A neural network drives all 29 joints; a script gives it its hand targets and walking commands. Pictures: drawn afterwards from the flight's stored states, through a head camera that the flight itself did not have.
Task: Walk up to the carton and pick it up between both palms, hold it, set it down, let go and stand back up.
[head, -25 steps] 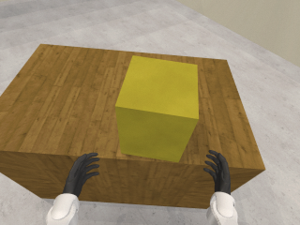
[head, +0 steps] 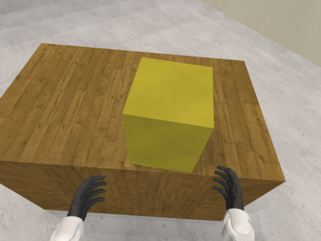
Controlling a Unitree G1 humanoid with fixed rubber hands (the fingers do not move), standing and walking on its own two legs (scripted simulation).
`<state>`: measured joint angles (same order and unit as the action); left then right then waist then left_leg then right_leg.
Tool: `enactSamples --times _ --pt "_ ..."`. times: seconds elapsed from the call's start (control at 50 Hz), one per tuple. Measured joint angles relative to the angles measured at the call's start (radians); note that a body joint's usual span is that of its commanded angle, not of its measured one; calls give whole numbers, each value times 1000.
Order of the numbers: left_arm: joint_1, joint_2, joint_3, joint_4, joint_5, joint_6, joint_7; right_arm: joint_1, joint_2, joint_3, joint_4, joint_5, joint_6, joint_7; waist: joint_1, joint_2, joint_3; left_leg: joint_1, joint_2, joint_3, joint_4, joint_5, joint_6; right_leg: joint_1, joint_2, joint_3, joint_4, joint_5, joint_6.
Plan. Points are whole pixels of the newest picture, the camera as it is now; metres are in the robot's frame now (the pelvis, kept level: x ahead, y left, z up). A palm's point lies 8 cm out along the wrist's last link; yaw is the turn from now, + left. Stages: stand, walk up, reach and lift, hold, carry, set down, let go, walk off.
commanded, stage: set down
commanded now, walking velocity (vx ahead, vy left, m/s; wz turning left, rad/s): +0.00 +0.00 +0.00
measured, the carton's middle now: (167, 118) +0.45 -0.04 +0.01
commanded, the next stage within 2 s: let go in 1.54 s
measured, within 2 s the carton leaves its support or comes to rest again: neither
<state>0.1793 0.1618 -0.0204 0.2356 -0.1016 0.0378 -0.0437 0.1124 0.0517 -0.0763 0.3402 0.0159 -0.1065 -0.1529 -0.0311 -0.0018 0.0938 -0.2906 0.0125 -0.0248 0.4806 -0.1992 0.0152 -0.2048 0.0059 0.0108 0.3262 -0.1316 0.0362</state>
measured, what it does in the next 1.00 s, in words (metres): stands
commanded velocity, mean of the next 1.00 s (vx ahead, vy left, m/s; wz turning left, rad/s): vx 0.00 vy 0.00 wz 0.00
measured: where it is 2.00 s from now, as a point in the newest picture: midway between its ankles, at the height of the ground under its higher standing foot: outside the picture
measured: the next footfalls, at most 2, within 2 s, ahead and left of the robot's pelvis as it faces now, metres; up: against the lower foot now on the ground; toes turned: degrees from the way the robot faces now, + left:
none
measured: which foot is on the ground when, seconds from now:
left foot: down 0.00-1.00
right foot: down 0.00-1.00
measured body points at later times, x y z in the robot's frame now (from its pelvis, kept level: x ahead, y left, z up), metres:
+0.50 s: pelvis +0.01 +0.00 +0.00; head +0.06 +0.02 +0.45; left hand +0.21 +0.19 -0.06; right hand +0.22 -0.20 -0.05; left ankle +0.03 +0.10 -0.74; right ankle +0.03 -0.15 -0.74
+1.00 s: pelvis +0.01 +0.00 +0.00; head +0.06 +0.01 +0.45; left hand +0.20 +0.20 -0.08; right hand +0.20 -0.22 -0.08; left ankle +0.03 +0.10 -0.74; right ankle +0.03 -0.15 -0.74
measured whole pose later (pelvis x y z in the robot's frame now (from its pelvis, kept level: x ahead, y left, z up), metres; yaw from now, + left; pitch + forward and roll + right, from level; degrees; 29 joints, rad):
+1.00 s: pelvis +0.01 +0.00 +0.00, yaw +0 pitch +0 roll -2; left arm 0.20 0.16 -0.02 0.36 -0.04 0.12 0.04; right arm 0.14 -0.08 -0.08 0.58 0.02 -0.17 0.01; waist -0.03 0.00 0.10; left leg -0.27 0.01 -0.02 0.48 -0.22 0.02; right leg -0.20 0.01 0.01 0.35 -0.17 0.03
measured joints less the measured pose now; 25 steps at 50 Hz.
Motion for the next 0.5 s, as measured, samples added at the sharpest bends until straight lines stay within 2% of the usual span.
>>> enactSamples --times 0.18,0.5 --pt "41 0 0 -9 23 2 9 11 -8 0 7 0 -31 32 2 0 4 1 0 0 0 -10 0 1 0 0 0 -10 0" --pt "80 0 0 -8 43 8 31 28 -60 0 114 0 -79 83 6 0 4 8 0 0 0 -17 0 8 0 0 0 -17 -1"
